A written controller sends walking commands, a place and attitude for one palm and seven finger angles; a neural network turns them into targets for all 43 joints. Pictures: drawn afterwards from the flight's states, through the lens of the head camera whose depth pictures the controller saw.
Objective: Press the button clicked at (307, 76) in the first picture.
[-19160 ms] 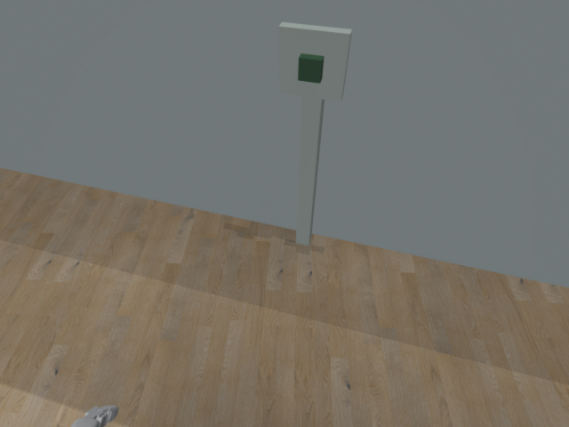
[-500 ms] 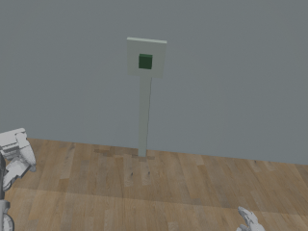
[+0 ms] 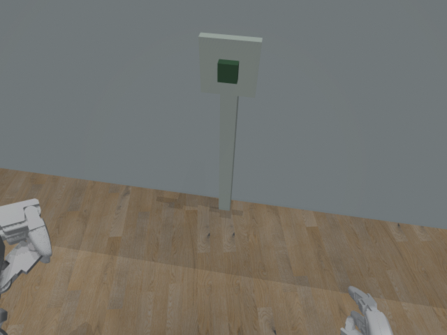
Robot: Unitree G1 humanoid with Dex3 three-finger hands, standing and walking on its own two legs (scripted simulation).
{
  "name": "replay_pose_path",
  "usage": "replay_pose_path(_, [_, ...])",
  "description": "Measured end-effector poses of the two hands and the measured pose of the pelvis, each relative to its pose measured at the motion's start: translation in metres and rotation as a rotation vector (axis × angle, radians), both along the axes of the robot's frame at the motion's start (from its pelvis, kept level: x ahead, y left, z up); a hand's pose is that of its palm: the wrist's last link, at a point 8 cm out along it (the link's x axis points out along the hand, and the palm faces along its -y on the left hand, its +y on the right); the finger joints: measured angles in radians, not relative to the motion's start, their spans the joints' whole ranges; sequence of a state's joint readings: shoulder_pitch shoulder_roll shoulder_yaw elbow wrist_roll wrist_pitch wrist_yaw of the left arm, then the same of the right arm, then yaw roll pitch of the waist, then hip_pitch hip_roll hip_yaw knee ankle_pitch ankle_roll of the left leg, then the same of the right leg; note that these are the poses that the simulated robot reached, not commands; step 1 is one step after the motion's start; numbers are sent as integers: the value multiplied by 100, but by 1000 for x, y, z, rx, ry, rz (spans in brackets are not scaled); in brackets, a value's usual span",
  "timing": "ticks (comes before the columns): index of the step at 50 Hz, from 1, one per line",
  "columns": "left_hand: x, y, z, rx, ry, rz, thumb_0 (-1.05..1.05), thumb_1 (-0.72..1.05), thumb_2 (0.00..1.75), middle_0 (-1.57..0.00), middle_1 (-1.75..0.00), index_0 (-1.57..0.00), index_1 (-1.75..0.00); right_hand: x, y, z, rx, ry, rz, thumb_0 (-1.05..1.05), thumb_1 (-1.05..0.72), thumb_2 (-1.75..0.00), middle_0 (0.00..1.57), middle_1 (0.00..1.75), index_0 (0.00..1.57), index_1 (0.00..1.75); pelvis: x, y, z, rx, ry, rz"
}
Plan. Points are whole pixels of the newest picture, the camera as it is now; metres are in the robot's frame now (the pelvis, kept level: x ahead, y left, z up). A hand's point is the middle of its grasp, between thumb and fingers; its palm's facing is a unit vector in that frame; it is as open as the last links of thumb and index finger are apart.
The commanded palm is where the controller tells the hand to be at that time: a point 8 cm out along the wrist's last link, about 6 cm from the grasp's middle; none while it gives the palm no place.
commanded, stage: stop stepping back and stand still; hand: left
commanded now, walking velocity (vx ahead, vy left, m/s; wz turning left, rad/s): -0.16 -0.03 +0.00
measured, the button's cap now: (228, 71) +0.81 +0.04 +0.06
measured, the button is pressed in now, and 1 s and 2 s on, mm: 0 0 0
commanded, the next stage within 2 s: let the arm hang, fingers relaxed in 0.32 s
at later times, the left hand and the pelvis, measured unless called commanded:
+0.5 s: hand (66, 251) +0.22 +0.26 +0.08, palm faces +0.19 -0.83 -0.52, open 3.0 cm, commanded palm none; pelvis +0.01 +0.02 +0.00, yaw +0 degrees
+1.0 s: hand out of the picture -0.06 +0.21 -0.16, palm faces +0.03 -0.97 -0.24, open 5.5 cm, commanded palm none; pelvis -0.02 +0.02 +0.01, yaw +0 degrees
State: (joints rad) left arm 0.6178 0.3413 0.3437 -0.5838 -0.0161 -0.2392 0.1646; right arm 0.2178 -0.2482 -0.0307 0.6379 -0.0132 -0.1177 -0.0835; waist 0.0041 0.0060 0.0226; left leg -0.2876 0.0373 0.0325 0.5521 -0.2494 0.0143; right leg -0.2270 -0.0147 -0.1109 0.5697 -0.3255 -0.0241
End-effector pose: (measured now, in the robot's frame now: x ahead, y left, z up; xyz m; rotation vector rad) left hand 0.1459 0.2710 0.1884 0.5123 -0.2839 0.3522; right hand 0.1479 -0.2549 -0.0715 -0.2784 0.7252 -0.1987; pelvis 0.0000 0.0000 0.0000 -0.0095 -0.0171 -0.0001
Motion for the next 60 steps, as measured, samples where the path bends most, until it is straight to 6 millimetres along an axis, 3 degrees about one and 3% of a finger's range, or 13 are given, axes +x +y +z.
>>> replay_pose_path(9, [33,7,3,47,54,-36,2,89,90,-130,-150,-131,-150,43,25,19,73,-89,28,1,-91,-90,20,30,20,30,13,2,7,3,30,-22])
replay_pose_path(15, [34,4,-7,14,136,-54,2,89,90,-130,-150,-131,-150,42,37,11,102,-37,34,1,-90,-90,20,30,20,30,18,5,8,1,40,-27])
replay_pose_path(21, [30,12,-3,17,129,-28,2,89,90,-130,-150,-131,-150,30,40,4,96,15,23,1,-90,-90,20,30,20,30,19,9,10,-1,34,-24])
replay_pose_path(23, [36,19,-28,23,212,-34,1,89,90,-130,-150,-131,-150,27,37,-6,108,32,67,1,-90,-90,20,30,20,30,16,13,7,-3,45,-10])
replay_pose_path(26, [41,34,-114,-87,558,26,0,89,90,-128,-148,-129,-148,18,27,-27,109,106,85,1,-90,-90,20,30,20,30,9,20,2,-1,49,-7])
replay_pose_path(29, [16,29,-203,-219,919,84,1,90,90,-122,-142,-123,-143,-2,18,-40,101,173,48,1,-90,-90,20,30,20,30,3,22,-1,5,43,-11])
replay_pose_path(31, [-11,14,-249,-302,1107,91,1,90,90,-117,-137,-118,-138,-21,15,-42,90,229,22,1,-91,-90,20,30,20,30,0,21,-2,12,34,-12])
replay_pose_path(34, [-57,-16,-299,-427,1318,81,1,91,90,-108,-128,-109,-129,-58,14,-43,68,342,-8,1,-91,-90,20,30,20,30,-4,17,-1,16,17,-8])
replay_pose_path(36, [-85,-20,-316,-455,1399,132,2,90,90,-101,-124,-103,-122,-84,15,-43,58,426,-21,1,-91,-90,20,30,20,30,-6,14,1,10,9,-2])
replay_pose_path(42, [-155,-13,-327,-542,1560,242,1,90,90,-80,-102,-81,-100,-145,26,-50,77,630,-54,1,-91,-90,20,30,20,30,-13,12,7,-9,0,15])
replay_pose_path(48, [-201,-10,-316,-546,1672,323,1,91,90,-60,-77,-60,-76,-174,47,-62,151,697,-80,1,-91,-90,20,30,20,30,-16,17,10,-7,-4,10])
replay_pose_path(53, [-212,-14,-313,-546,1702,344,1,91,90,-42,-56,-43,-56,-183,63,-69,206,704,-93,1,-91,-90,20,30,20,30,-17,18,11,0,-8,0])
replay_pose_path(60, [-195,-31,-318,-568,1670,301,1,91,90,-26,-38,-27,-38,-189,74,-71,238,709,-109,0,-91,-90,20,30,20,30,-15,16,11,6,-11,-8])
